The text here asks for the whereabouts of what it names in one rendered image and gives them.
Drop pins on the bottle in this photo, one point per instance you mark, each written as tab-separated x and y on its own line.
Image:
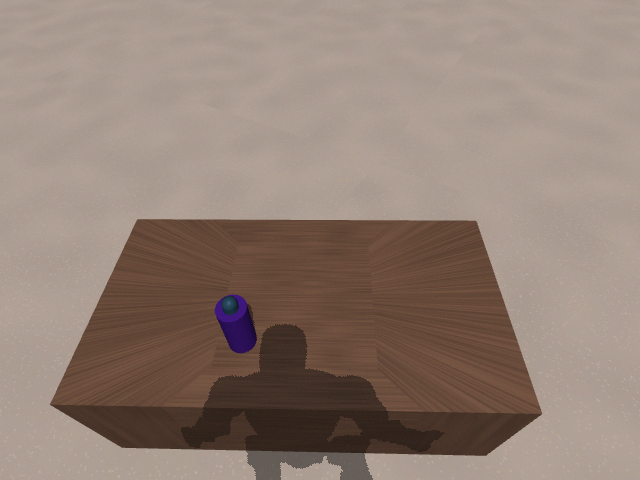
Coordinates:
236	323

